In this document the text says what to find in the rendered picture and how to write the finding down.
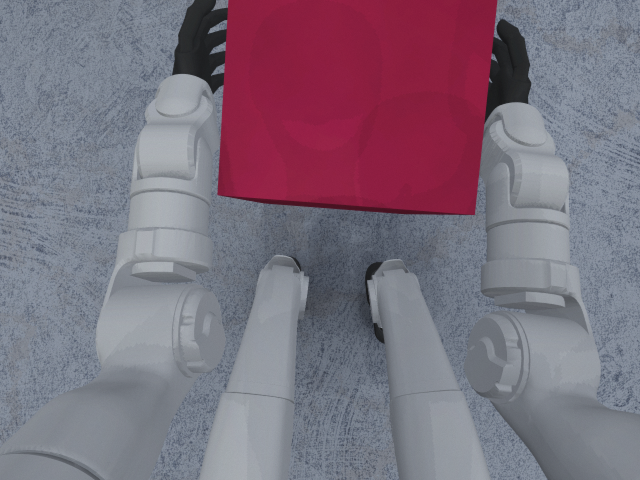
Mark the robot right upper arm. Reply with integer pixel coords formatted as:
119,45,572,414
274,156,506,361
464,310,640,480

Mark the right robot forearm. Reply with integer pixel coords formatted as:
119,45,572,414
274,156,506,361
479,102,601,387

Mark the carton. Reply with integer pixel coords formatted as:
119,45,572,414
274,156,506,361
217,0,497,215

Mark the left robot forearm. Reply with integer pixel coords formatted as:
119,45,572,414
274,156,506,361
96,74,220,364

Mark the right robot hand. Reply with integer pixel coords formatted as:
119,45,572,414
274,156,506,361
484,19,531,124

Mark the left robot hand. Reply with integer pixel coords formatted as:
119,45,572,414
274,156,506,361
172,0,228,94

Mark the robot right thigh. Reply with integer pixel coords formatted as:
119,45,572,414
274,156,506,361
367,269,491,480

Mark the robot left upper arm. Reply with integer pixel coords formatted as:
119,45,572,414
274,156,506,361
0,283,226,480

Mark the left robot foot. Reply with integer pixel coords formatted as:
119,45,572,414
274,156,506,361
288,256,301,272

